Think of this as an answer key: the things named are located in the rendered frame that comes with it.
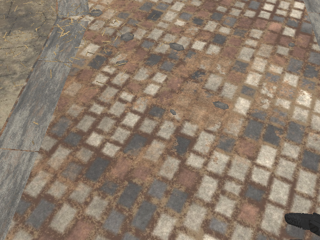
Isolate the right robot hand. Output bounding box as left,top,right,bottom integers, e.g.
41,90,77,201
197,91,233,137
284,212,320,240

